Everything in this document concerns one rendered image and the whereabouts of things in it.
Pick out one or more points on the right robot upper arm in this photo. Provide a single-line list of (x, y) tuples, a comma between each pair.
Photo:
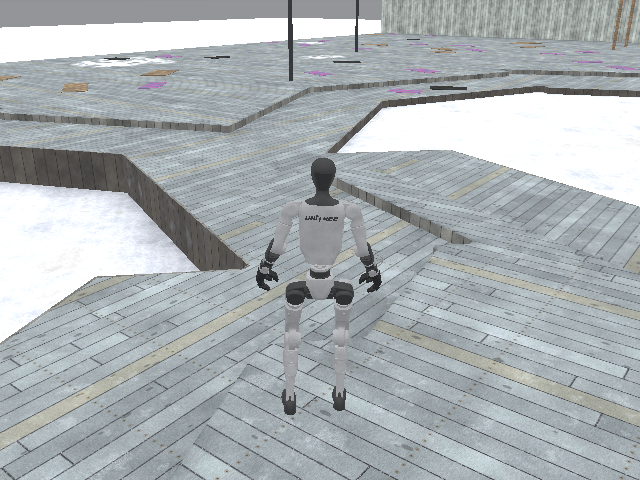
[(353, 212)]

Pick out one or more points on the right robot shin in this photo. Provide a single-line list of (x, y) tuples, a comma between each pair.
[(340, 364)]

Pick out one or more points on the left robot hand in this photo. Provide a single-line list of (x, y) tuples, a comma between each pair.
[(260, 279)]

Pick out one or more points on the robot right thigh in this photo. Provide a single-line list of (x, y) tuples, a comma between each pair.
[(343, 294)]

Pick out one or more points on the right robot forearm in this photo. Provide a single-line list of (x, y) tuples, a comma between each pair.
[(370, 263)]

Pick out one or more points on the right robot hand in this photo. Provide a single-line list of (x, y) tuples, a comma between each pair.
[(376, 280)]

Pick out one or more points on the left robot upper arm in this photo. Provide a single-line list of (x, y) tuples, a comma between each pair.
[(290, 210)]

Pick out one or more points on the left robot forearm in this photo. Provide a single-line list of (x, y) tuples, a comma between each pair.
[(268, 260)]

